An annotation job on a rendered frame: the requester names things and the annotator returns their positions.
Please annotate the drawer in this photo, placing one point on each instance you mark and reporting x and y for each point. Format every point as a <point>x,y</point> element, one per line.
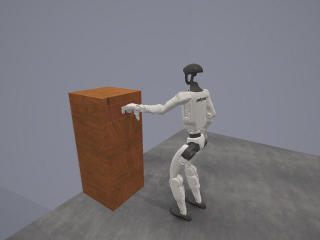
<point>114,111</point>

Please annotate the robot right thigh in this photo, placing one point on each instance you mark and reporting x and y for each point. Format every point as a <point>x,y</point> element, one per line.
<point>190,170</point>

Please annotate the left robot upper arm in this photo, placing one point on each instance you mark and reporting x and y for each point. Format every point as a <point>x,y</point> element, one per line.
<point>180,98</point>

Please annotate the cabinet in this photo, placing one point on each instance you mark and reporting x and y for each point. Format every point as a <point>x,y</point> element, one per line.
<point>110,155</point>

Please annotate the left robot forearm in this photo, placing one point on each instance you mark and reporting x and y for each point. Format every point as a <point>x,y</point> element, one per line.
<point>153,109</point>

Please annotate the right robot upper arm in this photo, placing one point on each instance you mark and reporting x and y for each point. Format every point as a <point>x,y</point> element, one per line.
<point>209,106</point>

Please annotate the right robot forearm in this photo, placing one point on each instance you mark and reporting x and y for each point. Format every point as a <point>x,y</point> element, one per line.
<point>207,123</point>

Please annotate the left robot hand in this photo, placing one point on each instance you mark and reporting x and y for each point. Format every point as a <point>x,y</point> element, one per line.
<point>131,106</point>

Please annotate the right robot shin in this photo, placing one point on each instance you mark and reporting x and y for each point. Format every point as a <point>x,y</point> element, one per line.
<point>194,185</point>

